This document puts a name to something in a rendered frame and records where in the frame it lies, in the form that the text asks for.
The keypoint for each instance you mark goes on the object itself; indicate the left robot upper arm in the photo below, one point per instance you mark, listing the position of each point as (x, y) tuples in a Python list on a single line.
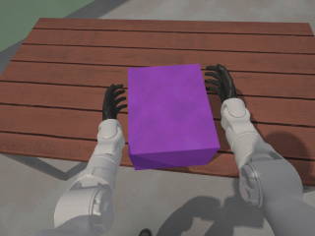
[(82, 212)]

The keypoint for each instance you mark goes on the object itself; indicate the left robot hand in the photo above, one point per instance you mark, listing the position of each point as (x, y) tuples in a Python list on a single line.
[(109, 109)]

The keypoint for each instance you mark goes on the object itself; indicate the right robot upper arm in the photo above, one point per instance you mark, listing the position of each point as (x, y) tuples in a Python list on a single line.
[(273, 187)]

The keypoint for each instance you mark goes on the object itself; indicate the table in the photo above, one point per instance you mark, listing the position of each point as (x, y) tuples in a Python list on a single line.
[(52, 91)]

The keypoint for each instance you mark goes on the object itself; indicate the robot right forearm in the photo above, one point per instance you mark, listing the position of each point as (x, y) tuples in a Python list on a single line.
[(243, 139)]

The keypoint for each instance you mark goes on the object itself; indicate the right robot hand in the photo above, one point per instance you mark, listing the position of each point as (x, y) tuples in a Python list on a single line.
[(224, 82)]

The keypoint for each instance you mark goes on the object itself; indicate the carton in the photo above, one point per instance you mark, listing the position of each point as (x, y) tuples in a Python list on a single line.
[(170, 121)]

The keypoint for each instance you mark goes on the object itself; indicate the robot left forearm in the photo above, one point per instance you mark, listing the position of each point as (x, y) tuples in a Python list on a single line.
[(105, 160)]

